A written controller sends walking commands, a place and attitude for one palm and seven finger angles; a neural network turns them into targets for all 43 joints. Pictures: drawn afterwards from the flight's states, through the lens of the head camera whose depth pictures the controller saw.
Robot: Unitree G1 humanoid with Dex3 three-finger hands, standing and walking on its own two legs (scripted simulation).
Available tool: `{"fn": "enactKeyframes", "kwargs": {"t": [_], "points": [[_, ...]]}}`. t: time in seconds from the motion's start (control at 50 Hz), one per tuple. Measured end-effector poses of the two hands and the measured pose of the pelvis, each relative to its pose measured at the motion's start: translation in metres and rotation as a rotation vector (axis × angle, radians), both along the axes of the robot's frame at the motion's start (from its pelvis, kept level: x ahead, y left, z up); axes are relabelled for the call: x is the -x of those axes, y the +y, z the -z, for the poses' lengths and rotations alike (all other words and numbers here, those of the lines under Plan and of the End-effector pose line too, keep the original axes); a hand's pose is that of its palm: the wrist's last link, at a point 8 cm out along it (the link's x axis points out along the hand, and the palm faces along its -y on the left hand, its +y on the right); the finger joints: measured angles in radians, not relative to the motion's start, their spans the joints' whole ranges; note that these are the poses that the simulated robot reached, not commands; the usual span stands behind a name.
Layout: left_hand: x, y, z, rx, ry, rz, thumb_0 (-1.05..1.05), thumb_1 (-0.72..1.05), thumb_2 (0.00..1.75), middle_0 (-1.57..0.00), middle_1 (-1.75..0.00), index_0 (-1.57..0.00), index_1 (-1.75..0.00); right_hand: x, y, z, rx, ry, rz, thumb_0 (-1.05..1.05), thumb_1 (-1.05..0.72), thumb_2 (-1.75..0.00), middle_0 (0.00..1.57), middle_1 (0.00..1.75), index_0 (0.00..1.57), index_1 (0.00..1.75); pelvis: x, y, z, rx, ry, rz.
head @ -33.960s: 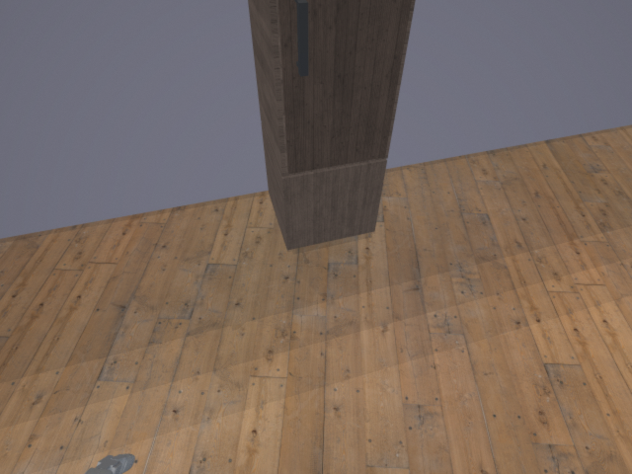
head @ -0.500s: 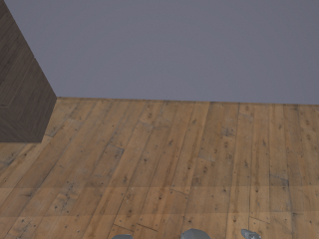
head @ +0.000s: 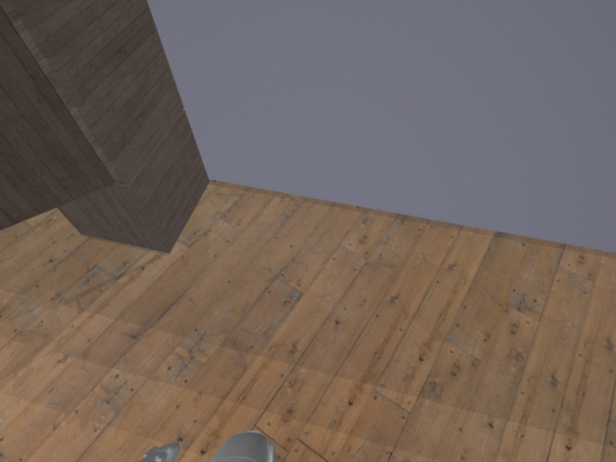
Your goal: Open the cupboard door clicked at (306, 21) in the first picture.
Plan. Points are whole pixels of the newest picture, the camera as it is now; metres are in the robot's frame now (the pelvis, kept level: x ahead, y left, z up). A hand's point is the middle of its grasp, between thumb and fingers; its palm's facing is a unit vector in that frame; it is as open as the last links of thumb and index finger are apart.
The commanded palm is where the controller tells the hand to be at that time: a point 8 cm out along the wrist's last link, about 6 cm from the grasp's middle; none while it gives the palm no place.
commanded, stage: turn to face it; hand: left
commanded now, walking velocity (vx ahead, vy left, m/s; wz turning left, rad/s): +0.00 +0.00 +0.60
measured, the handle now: out of the picture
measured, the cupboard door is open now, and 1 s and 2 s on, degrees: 47 47 47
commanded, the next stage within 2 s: take the last steps up to it in 0.84 s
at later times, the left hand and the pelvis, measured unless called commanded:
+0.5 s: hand out of the picture +0.07 +0.26 -0.16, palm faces +0.30 -0.93 -0.24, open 7.3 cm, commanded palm none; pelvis +0.02 +0.03 +0.00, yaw +17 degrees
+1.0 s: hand out of the picture -0.04 +0.19 -0.18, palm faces +0.55 -0.81 -0.21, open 7.3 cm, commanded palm none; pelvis +0.03 +0.01 -0.01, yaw +32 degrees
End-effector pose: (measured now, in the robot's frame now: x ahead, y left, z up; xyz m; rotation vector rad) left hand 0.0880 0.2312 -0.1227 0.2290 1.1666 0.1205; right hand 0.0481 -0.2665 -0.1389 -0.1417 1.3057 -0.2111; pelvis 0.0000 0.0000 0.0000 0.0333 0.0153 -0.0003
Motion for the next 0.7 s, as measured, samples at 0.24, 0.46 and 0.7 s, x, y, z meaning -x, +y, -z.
{"fn": "enactKeyframes", "kwargs": {"t": [0.24, 0.46, 0.7], "points": [[0.079, 0.062, 0.043, 0.024, 0.146, -0.237, 0.0, 0.91, 0.9, -0.2, -0.3, -0.21, -0.3, -0.113, 0.054, -0.016, 0.077, -0.178, -0.27, 0.01, -0.9, -0.9, 0.2, 0.3, 0.2, 0.29, -0.01, 0.031, 0.019, 0.033, -0.001, -0.149], [0.049, 0.078, 0.01, 0.003, -0.014, -0.317, 0.0, 0.91, 0.9, -0.19, -0.3, -0.2, -0.3, -0.105, 0.072, -0.022, 0.054, -0.094, -0.356, 0.01, -0.9, -0.9, 0.21, 0.3, 0.21, 0.3, -0.015, 0.031, 0.0, 0.069, 0.004, -0.271], [0.048, 0.03, -0.002, -0.047, -0.074, -0.393, 0.0, 0.91, 0.9, -0.2, -0.3, -0.2, -0.3, -0.114, 0.036, 0.012, -0.005, 0.007, -0.397, 0.01, -0.9, -0.9, 0.21, 0.3, 0.21, 0.3, -0.03, -0.009, 0.009, 0.032, 0.0, -0.405]]}}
